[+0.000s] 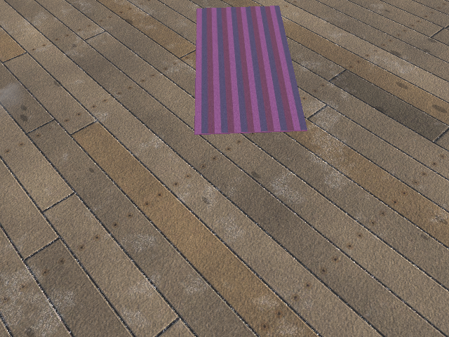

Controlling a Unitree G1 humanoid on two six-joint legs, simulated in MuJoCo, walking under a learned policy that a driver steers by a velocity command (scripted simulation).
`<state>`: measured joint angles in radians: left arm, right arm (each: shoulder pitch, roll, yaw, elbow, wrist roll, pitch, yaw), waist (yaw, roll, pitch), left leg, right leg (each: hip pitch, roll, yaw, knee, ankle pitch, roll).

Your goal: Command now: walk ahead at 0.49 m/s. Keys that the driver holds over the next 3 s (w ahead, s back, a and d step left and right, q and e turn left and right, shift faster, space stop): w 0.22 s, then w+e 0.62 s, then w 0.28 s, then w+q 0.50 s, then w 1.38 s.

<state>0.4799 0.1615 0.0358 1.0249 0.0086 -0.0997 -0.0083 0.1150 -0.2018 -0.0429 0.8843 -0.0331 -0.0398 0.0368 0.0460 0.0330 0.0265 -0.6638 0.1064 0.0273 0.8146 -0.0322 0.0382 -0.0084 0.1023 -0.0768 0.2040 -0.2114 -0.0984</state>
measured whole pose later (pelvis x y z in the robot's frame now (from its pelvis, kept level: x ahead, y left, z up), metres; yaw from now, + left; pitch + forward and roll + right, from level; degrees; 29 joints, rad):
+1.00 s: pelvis +0.53 -0.05 +0.00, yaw -21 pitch +0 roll +0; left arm 0.32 0.23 0.07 0.98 0.00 -0.07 0.00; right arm 0.17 -0.22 -0.05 0.87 -0.04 -0.05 0.01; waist 0.01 0.02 0.06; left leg -0.59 0.13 -0.01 1.07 -0.24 -0.01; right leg -0.13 0.15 -0.03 0.32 -0.18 -0.14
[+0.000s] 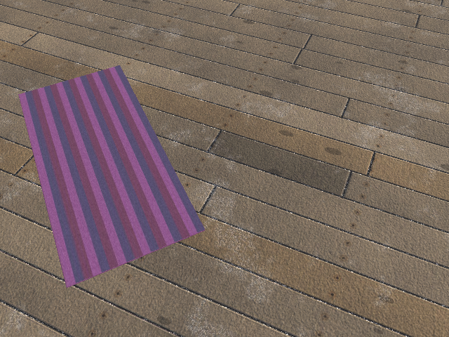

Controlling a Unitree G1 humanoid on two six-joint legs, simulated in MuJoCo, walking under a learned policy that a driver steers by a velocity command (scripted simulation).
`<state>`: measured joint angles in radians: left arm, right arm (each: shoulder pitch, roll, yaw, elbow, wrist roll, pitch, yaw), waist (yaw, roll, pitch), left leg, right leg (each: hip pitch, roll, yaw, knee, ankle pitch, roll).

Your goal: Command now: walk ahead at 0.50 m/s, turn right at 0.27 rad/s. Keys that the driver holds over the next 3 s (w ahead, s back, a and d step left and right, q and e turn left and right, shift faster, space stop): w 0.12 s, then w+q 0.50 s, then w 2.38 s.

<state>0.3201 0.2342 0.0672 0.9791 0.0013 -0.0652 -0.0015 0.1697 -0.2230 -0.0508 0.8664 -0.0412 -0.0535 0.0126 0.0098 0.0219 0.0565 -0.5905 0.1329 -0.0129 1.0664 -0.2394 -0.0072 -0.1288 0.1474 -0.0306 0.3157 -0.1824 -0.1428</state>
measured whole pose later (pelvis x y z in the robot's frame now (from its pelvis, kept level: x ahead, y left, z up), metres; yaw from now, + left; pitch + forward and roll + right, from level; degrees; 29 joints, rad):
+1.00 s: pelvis +0.56 +0.06 -0.01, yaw +17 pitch +0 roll +0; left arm 0.16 0.24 0.03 0.82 0.03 -0.07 -0.01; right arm 0.38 -0.26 -0.05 0.92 -0.02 -0.06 0.00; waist -0.04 0.03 0.04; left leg -0.29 -0.07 -0.06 1.11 -0.37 0.08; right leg -0.32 0.05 -0.05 0.48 -0.15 -0.07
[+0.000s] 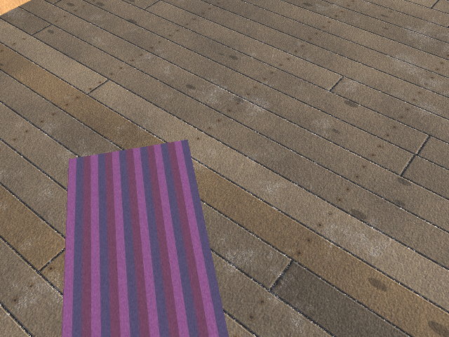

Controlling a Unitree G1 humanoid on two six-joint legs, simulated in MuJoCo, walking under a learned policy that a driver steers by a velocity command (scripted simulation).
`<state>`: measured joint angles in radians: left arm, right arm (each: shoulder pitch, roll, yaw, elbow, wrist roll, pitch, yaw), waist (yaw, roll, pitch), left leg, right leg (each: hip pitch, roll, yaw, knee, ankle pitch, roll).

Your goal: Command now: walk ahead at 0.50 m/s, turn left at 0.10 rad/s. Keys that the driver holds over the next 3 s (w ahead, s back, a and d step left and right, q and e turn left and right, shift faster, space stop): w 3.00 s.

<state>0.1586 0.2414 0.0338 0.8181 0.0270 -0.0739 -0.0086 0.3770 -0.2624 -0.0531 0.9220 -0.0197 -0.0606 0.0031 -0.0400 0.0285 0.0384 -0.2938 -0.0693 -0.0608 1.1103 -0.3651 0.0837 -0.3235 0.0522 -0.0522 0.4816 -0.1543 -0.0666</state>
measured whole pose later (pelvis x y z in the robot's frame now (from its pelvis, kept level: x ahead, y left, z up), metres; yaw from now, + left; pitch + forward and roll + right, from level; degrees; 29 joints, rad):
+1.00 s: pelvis +0.52 +0.02 -0.01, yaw +0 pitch +1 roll +1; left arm 0.00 0.20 0.02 0.84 0.03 -0.06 -0.02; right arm 0.48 -0.20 -0.03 1.06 -0.02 -0.08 -0.01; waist -0.06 -0.01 0.05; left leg 0.12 -0.05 0.06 0.33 -0.43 0.05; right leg -0.45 0.00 -0.09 0.51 -0.11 -0.11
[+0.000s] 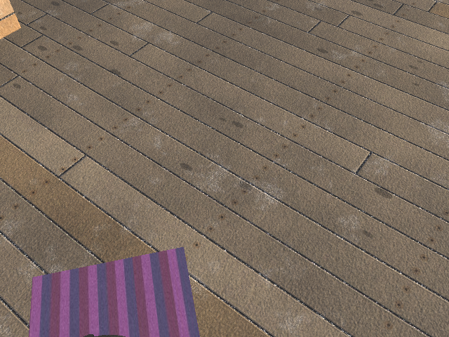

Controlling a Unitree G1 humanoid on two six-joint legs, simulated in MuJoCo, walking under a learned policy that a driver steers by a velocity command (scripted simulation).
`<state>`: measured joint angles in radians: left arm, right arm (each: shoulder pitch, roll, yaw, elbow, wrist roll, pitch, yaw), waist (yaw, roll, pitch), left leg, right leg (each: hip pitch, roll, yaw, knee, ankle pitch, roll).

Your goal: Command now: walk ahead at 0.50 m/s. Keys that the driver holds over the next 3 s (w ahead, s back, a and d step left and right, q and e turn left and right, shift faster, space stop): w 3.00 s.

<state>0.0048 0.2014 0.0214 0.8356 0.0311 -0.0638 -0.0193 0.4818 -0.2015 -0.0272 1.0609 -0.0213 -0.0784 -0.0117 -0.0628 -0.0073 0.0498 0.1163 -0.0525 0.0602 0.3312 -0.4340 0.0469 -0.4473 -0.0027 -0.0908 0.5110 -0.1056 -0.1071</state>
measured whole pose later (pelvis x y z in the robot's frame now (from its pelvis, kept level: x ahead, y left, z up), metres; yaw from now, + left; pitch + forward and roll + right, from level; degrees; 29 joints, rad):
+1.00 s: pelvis +0.52 +0.02 +0.02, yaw +0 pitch +0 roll +1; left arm 0.05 0.20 0.04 0.91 0.02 -0.03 -0.03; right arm 0.46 -0.17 -0.03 1.07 -0.02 -0.09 0.00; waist -0.06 -0.04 0.04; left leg 0.08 -0.09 0.09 0.16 -0.26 0.07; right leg -0.60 -0.09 -0.05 0.66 -0.03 -0.03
